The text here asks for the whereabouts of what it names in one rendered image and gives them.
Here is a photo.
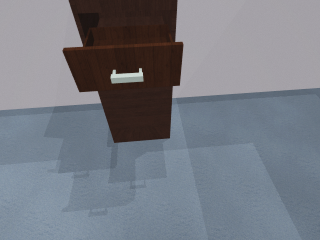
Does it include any cabinet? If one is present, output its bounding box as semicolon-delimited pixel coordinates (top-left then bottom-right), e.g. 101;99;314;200
68;0;178;143

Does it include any drawer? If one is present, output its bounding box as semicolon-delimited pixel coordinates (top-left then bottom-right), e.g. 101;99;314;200
62;24;184;92

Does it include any handle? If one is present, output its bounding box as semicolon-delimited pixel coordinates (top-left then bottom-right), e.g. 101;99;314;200
110;68;144;84

